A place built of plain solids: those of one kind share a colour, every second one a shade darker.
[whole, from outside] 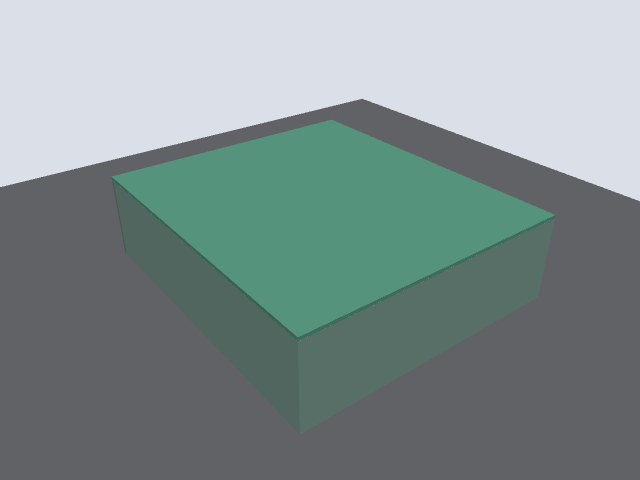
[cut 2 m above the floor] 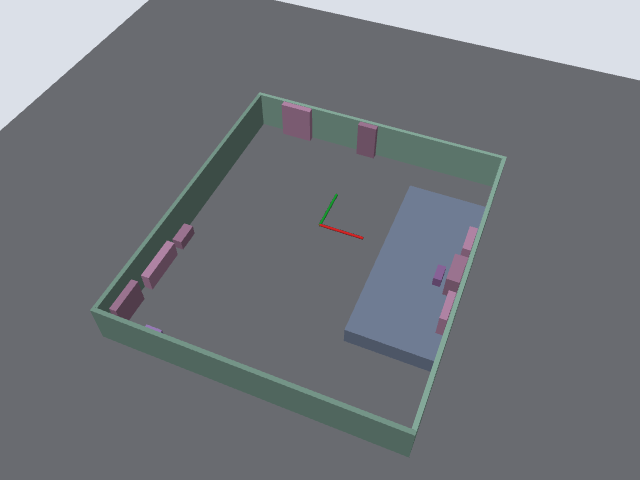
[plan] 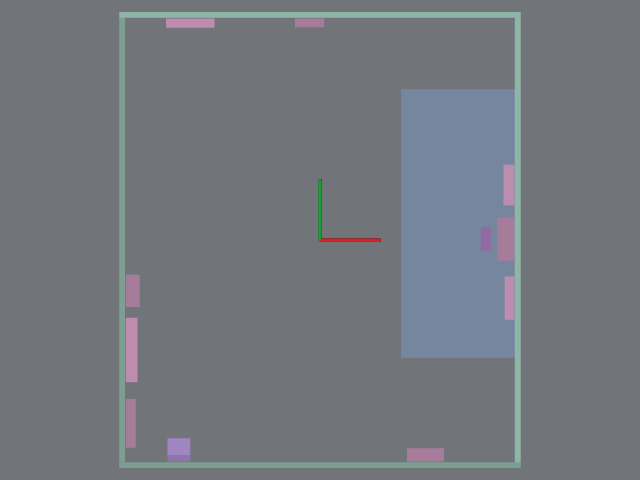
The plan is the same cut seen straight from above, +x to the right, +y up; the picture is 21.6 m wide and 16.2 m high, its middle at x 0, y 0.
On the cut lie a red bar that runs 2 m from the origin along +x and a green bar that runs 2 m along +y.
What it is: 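A loft; one open main floor with 2 platforms, their free sides bare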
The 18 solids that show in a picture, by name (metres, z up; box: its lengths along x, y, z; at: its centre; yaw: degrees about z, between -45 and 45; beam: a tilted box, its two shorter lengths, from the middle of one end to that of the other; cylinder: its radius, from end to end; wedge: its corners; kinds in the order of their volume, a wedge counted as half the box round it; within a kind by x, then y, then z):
{
 "wall_1": {"box": [0.2, 15.0, 4.16], "at": [-6.68, 0.0, 2.03]},
 "wall_2": {"box": [13.55, 0.2, 4.16], "at": [0.0, -7.6, 2.03]},
 "wall_3": {"box": [13.55, 0.2, 4.16], "at": [0.0, 7.6, 2.03]},
 "wall_4": {"box": [0.2, 15.0, 4.16], "at": [6.68, 0.0, 2.03]},
 "roof_1": {"box": [13.55, 15.4, 0.16], "at": [0.0, 0.0, 4.19]},
 "floor_1": {"box": [3.84, 9.07, 0.93], "at": [4.66, 0.56, 0.42]},
 "case_1": {"box": [0.34, 1.65, 1.35], "at": [-6.38, -6.19, 0.62]},
 "case_2": {"box": [0.4, 2.18, 0.92], "at": [-6.36, -3.71, 0.41]},
 "case_3": {"box": [0.48, 1.09, 0.59], "at": [-6.32, -1.72, 0.25]},
 "case_4": {"box": [1.64, 0.32, 2.23], "at": [-4.38, 7.32, 1.06]},
 "case_5": {"box": [0.99, 0.3, 2.04], "at": [-0.35, 7.33, 0.97]},
 "case_6": {"box": [1.25, 0.45, 0.79], "at": [3.56, -7.25, 0.34]},
 "case_7": {"box": [0.58, 1.46, 1.22], "at": [6.27, 0.03, 1.49]},
 "case_8": {"box": [0.37, 1.37, 1.97], "at": [6.37, 1.85, 1.87]},
 "case_9": {"box": [0.32, 1.46, 1.96], "at": [6.4, -1.96, 1.86]},
 "chair_1": {"box": [0.77, 0.21, 0.78], "at": [-4.76, -7.37, 0.34]},
 "chair_2": {"box": [0.77, 0.58, 0.54], "at": [-4.76, -6.98, 0.22]},
 "bench_1": {"box": [0.36, 0.81, 0.48], "at": [5.6, 0.03, 1.12]}
}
